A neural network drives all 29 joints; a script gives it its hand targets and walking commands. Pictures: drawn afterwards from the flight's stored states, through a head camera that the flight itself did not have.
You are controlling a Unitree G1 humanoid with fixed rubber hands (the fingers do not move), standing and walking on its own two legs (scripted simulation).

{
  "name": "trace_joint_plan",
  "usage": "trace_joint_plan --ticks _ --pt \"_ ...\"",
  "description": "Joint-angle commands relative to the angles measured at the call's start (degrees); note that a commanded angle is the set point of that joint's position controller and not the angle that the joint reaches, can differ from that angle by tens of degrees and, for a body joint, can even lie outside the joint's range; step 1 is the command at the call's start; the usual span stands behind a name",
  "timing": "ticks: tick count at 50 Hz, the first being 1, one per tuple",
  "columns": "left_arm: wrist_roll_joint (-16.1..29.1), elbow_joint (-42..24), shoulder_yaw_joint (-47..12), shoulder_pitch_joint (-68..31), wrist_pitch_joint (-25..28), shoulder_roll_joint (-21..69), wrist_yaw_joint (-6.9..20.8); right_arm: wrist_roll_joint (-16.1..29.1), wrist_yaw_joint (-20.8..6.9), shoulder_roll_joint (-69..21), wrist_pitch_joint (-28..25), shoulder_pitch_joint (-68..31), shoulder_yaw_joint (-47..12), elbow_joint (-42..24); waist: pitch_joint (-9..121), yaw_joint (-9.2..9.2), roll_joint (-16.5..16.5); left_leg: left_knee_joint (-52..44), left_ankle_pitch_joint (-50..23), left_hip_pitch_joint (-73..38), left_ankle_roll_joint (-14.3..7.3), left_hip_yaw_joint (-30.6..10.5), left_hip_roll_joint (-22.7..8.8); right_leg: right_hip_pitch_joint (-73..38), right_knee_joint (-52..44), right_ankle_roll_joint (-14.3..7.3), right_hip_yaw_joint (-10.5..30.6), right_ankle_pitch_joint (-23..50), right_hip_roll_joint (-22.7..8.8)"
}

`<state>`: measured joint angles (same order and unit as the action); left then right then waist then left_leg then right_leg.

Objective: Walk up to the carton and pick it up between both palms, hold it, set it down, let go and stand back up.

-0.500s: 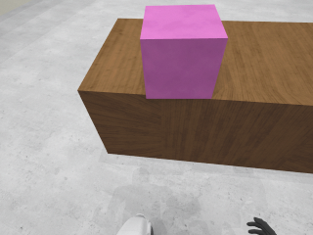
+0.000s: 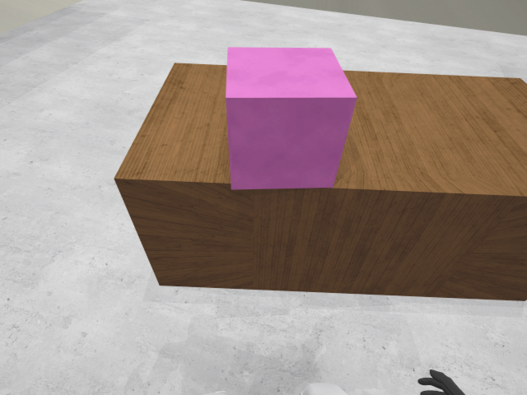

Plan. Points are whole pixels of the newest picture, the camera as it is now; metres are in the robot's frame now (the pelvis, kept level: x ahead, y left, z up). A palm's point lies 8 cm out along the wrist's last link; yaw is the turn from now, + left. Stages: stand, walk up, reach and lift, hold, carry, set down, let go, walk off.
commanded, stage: walk up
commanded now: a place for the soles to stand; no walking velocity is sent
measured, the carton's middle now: (281, 118) +0.79 -0.08 +0.00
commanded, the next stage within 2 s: none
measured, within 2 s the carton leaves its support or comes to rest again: neither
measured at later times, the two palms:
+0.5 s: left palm out of the picture +0.04 +0.33 -0.10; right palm out of the picture +0.04 -0.28 -0.11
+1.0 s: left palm out of the picture +0.14 +0.29 -0.08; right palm out of the picture +0.05 -0.32 -0.12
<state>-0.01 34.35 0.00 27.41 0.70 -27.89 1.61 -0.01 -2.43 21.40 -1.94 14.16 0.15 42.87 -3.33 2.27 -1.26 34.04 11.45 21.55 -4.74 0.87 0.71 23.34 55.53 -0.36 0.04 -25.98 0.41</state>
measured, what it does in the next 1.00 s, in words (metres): steps on the spot: right foot, then left foot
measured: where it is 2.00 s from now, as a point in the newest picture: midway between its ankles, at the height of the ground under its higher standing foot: (263, 389)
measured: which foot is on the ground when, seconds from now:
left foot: down 0.00-0.10, up 0.12-0.42, down 0.44-0.96, up 0.98-1.00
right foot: up 0.00-0.08, down 0.10-0.44, up 0.46-0.92, down 0.94-1.00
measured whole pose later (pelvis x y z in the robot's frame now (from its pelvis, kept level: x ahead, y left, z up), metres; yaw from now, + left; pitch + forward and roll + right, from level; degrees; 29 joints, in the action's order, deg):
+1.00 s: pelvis +0.06 -0.02 -0.01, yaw -4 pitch -3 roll +1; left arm 0.0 35.2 0.0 25.9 4.1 -26.4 2.2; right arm 0.0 -2.4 21.9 -2.6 21.4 1.1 49.0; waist -3.1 1.9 -1.0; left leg 49.7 25.0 15.8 -2.3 3.9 -1.3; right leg 22.7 39.7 -1.2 1.3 -12.7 1.7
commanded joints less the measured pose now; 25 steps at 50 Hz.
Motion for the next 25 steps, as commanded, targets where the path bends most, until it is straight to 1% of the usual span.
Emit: trace_joint_plan --ticks 1,2,3,4,5,6,7,8,9,10,11,12,13,14,15,16,17,18,19,20,21,22,23,24,25 --pt "-1.23 5.07 8.33 11.46 1.44 -9.97 0.50 -1.98 -0.10 21.26 0.62 -2.18 9.41 -4.66 6.47 -4.04 -13.95 -21.79 34.73 3.16 -4.17 -15.63 -12.95 -10.79 -12.69 -1.44 -6.60 -5.49 0.48" --pt "-1.10 6.78 8.88 18.06 1.40 -9.54 0.42 -2.40 0.11 21.24 1.23 -8.70 9.48 -6.42 6.89 -8.96 -12.60 -19.18 38.14 12.04 -2.76 -11.21 -12.41 -22.25 -19.58 -2.62 -8.24 0.71 -0.51" --pt "-1.11 9.91 9.24 23.06 1.78 -9.43 0.11 -2.80 0.36 17.15 1.74 -13.02 8.28 -6.58 3.10 -13.35 -3.49 -10.05 37.90 21.01 -0.43 -7.97 -8.40 -30.39 -27.32 -3.27 -6.97 3.23 0.68" --pt "-0.92 11.10 10.38 26.10 2.13 -12.69 -0.70 -2.82 0.58 13.25 1.87 -12.20 6.65 -6.84 0.28 -15.24 13.29 11.54 35.18 32.72 2.79 -0.56 -0.41 -31.60 -34.95 -3.35 6.88 -10.09 -2.85" --pt "-2.31 7.13 10.86 16.08 2.37 -17.01 -1.49 -1.85 0.32 9.36 1.81 -9.52 5.62 -7.02 -3.88 -10.27 23.86 31.66 20.99 34.45 4.54 -2.04 4.95 -15.42 -45.08 -5.52 36.22 -30.20 -17.77" --pt "-2.42 2.51 10.25 5.38 2.59 -17.21 -2.32 -0.76 0.61 14.59 2.14 -4.88 7.16 -5.36 -7.86 -5.07 11.58 34.21 11.82 29.43 4.47 -8.79 2.63 -4.23 -50.73 -7.38 43.37 -39.86 -23.50" --pt "-1.99 0.36 9.72 0.45 3.42 -17.64 -2.64 0.20 -0.31 17.13 1.87 -1.43 7.83 -4.23 -6.60 -2.04 7.17 32.87 7.47 23.54 4.06 -9.11 0.49 -2.16 -50.96 -10.94 41.61 -36.88 -23.32" --pt "-1.98 0.43 9.59 -2.99 3.71 -18.90 -2.64 -0.16 -0.96 19.85 2.16 -1.63 9.00 -3.31 -6.82 -1.21 9.43 37.35 6.33 19.06 4.49 -6.23 0.13 4.77 -53.62 -10.07 39.58 -40.65 -21.80" --pt "-2.55 0.94 9.39 -4.97 4.33 -17.17 -2.74 -0.14 -1.50 19.79 2.32 -0.49 9.07 -3.33 -9.06 0.67 11.88 39.39 4.72 16.77 5.04 -5.66 -1.11 7.16 -52.71 -10.78 36.95 -37.92 -19.82" --pt "-2.30 1.20 8.69 -5.07 4.62 -15.66 -2.42 0.14 -1.89 19.23 2.17 1.35 9.11 -2.37 -7.34 0.92 11.27 37.33 3.09 14.56 5.11 -5.23 -1.73 6.42 -50.52 -10.51 31.18 -30.92 -16.34" --pt "-1.75 0.86 8.50 -4.50 4.84 -14.64 -2.34 0.25 -2.24 18.77 1.84 1.52 9.11 -1.95 -6.69 0.33 10.79 34.78 1.73 14.31 5.44 -3.80 -2.16 4.25 -48.84 -9.48 26.53 -26.53 -14.10" --pt "-1.94 0.89 8.36 -3.15 4.72 -13.85 -2.21 0.17 -2.12 17.93 1.65 2.54 8.68 -1.06 -5.73 -0.37 11.75 32.07 2.86 13.66 5.59 -1.62 -1.59 2.37 -46.34 -9.74 23.34 -24.01 -11.98" --pt "-1.84 1.16 8.52 -2.92 4.49 -14.69 -1.91 -0.04 -2.33 17.51 1.70 2.19 8.58 -1.38 -3.93 -1.17 14.06 29.65 4.01 11.58 5.43 -1.04 -1.88 2.53 -45.00 -9.84 22.83 -24.03 -11.78" --pt "-1.88 1.42 8.72 -1.82 4.53 -14.42 -1.98 -0.42 -2.37 16.83 1.42 1.00 8.65 -2.12 -3.35 -1.70 12.04 27.17 6.61 11.54 4.91 -1.22 -2.05 1.93 -43.79 -11.13 24.42 -24.53 -13.80" --pt "-1.82 0.47 9.30 -3.90 4.31 -16.51 -1.88 -0.41 -2.60 17.85 1.37 1.21 8.79 -2.44 -3.37 -0.79 13.69 24.25 8.82 7.85 5.15 -1.33 -3.18 3.72 -43.36 -11.71 24.27 -24.86 -14.57" --pt "-1.84 0.20 9.36 -2.62 4.01 -16.68 -1.72 -0.85 -2.37 17.55 1.16 1.04 8.90 -2.83 -2.06 -1.66 13.38 21.99 15.12 7.56 4.31 0.81 -1.54 2.79 -42.36 -12.46 25.33 -27.25 -15.17" --pt "-1.96 0.09 9.31 -4.26 3.80 -17.14 -1.82 -0.74 -2.25 17.61 1.15 1.29 9.06 -2.54 -2.61 -0.63 13.78 19.10 16.14 1.08 3.66 0.23 -3.03 8.78 -43.33 -12.08 25.15 -29.00 -16.24" --pt "-2.28 -0.57 9.19 -7.71 3.41 -17.08 -1.74 -0.55 -2.26 17.11 1.05 4.66 9.29 -1.88 -3.72 2.01 15.64 14.85 19.57 -4.76 2.45 1.10 -3.46 13.31 -42.83 -12.07 23.40 -27.89 -16.14" --pt "-2.65 -1.23 9.08 -10.79 3.02 -16.85 -1.78 -0.19 -2.07 16.76 0.78 9.89 9.52 0.36 -2.70 4.87 13.87 9.74 18.46 -14.20 1.71 2.12 -3.40 17.57 -37.62 -11.06 18.62 -25.00 -14.71" --pt "-2.82 -1.22 8.26 -12.36 2.41 -14.52 -1.92 -0.44 -1.52 17.23 0.39 18.06 10.26 3.15 -1.42 7.61 10.33 4.33 17.65 -23.62 1.01 1.45 -1.42 23.29 -26.97 -9.57 14.55 -23.15 -11.07" --pt "-2.97 -1.15 7.04 -10.43 1.71 -9.62 -2.51 -0.90 -0.51 18.64 -0.04 23.89 11.05 5.48 -1.13 9.38 -0.16 0.12 22.41 -31.24 1.34 -1.96 -0.69 30.83 -11.34 -7.41 10.75 -19.80 -6.80" --pt "-2.31 -1.00 5.13 -7.55 1.54 -3.83 -2.77 -2.00 0.71 20.61 -0.19 23.49 11.34 4.98 -3.96 9.51 -17.03 -13.23 38.05 -24.27 2.17 -19.95 -8.62 33.98 10.09 -3.99 3.69 -10.54 4.05" --pt "-1.45 -1.16 5.14 -4.54 1.32 -5.35 -2.57 -1.91 1.17 22.83 -0.35 14.57 10.96 1.20 -8.28 3.87 -13.23 -26.29 55.54 -11.41 1.30 -42.48 -19.69 33.67 18.53 -0.95 5.36 -2.55 5.41" --pt "-1.54 0.07 6.71 -5.11 1.34 -10.89 -2.10 -0.89 1.36 24.77 -0.70 6.63 10.62 -0.55 -12.52 1.21 -9.36 -32.33 63.18 -3.64 -0.58 -48.49 -24.75 32.97 16.59 -0.60 9.23 0.96 3.09" --pt "-1.68 -0.14 7.92 -6.73 1.09 -14.08 -1.51 -1.13 1.25 25.01 -1.17 3.99 10.44 -1.04 -14.29 1.16 -7.65 -35.51 66.35 -0.41 -1.58 -48.86 -26.09 30.34 16.09 0.29 10.93 1.51 1.19"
